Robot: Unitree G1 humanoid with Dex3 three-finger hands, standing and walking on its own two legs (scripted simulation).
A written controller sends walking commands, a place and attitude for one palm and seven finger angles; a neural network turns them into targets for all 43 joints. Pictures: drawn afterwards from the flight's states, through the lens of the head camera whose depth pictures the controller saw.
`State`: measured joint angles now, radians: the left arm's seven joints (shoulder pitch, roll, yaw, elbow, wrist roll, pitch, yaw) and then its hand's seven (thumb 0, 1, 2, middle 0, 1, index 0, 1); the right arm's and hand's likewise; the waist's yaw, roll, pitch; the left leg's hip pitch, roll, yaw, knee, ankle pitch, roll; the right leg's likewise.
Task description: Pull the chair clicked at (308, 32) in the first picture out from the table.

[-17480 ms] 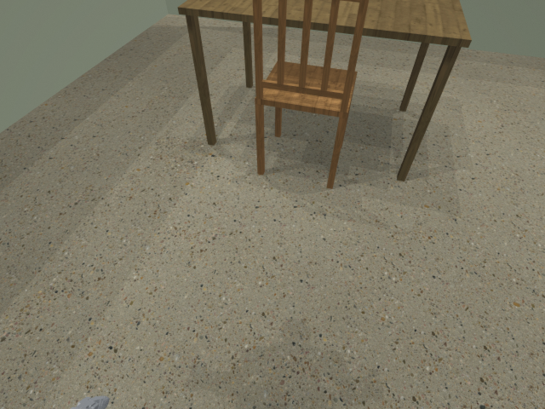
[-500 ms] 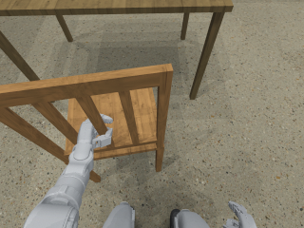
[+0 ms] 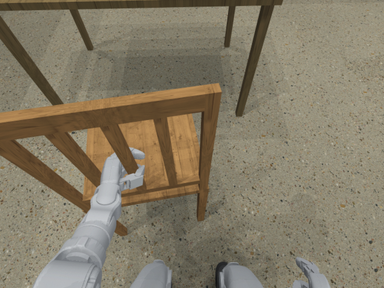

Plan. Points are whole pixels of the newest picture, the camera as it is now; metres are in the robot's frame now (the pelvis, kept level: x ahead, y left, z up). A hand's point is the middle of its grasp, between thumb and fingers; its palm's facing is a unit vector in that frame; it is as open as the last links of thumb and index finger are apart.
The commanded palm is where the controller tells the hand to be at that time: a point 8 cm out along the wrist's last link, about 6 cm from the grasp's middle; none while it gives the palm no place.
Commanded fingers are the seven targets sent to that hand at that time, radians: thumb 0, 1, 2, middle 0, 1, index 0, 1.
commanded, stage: step backward, pulling the chair out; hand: left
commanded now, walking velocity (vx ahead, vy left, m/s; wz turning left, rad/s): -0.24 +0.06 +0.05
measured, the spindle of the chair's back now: (129, 162) +0.39 +0.15 -0.04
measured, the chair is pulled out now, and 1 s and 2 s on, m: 0.52 0.65 0.65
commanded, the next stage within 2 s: stop walking, hand still on the chair in 0.22 s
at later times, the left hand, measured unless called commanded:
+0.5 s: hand (132, 220) +0.25 +0.13 -0.06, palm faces +0.02 -0.98 -0.20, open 5.7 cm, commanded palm +0.24 +0.18 -0.03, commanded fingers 0.00 0.90 0.90 -0.50 -1.45 -0.50 -1.45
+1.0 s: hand (132, 230) +0.23 +0.13 -0.06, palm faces +0.00 -0.98 -0.17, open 5.7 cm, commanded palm +0.22 +0.18 -0.03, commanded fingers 0.00 0.90 0.90 -0.50 -1.45 -0.50 -1.45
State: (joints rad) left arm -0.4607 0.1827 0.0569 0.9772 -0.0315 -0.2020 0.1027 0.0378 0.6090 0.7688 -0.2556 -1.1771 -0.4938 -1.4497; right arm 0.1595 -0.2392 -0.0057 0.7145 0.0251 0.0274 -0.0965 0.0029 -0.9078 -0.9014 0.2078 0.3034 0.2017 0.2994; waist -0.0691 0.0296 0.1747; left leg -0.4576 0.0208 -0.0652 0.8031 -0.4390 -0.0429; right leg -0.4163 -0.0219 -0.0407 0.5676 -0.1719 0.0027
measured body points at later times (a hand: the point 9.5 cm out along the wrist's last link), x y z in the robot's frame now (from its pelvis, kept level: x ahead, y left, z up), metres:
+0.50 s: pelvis -0.09 +0.00 +0.00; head -0.02 -0.02 +0.44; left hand +0.25 +0.19 -0.04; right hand +0.01 -0.25 -0.13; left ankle -0.01 +0.14 -0.72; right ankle -0.05 -0.13 -0.72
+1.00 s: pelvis -0.05 +0.00 +0.01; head -0.01 +0.00 +0.46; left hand +0.23 +0.18 -0.04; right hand +0.09 -0.23 -0.10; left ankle -0.01 +0.14 -0.72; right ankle -0.05 -0.13 -0.72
